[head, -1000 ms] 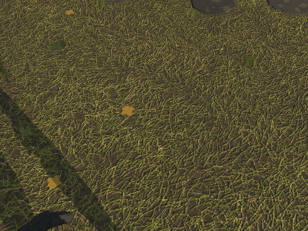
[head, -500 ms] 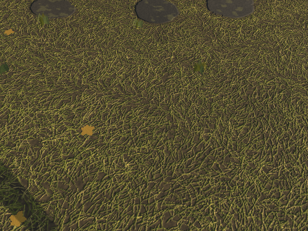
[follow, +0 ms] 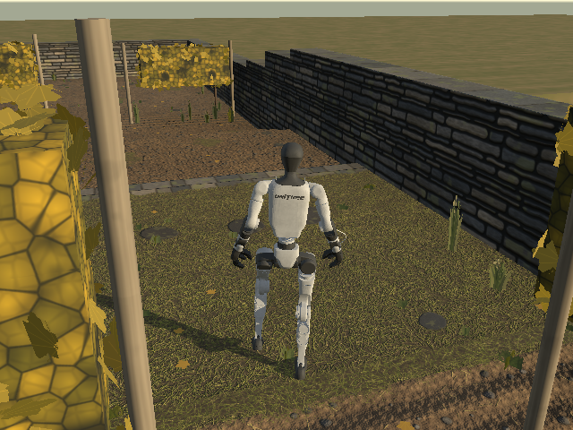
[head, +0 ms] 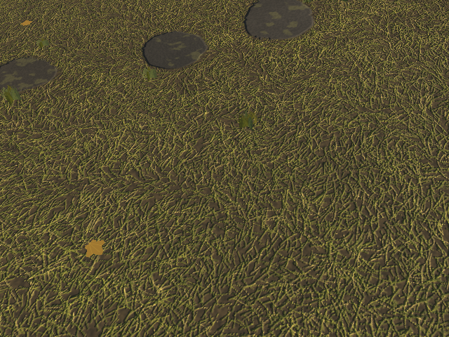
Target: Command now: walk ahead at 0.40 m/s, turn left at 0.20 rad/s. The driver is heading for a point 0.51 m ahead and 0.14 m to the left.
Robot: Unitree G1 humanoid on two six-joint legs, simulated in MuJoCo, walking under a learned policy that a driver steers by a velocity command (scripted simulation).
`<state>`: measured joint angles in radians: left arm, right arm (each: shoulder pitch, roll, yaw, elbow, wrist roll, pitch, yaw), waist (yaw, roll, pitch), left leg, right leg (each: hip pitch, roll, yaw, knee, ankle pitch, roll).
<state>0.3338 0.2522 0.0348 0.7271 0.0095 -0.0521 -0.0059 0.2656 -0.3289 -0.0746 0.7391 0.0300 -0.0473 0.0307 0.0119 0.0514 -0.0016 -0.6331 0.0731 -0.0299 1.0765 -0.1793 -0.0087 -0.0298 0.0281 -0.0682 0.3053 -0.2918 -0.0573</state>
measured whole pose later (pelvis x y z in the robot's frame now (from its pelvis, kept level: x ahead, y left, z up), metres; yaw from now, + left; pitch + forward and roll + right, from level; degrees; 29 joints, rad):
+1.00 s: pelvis +0.47 +0.04 -0.01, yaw +24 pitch +0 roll +0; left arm 0.16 0.22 0.01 0.73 0.02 -0.04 -0.01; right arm 0.23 -0.27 -0.04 0.72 0.00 0.04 -0.03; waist 0.01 0.02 0.05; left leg -0.37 0.03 -0.07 0.73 -0.38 -0.06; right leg -0.35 0.03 -0.01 0.48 -0.13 -0.03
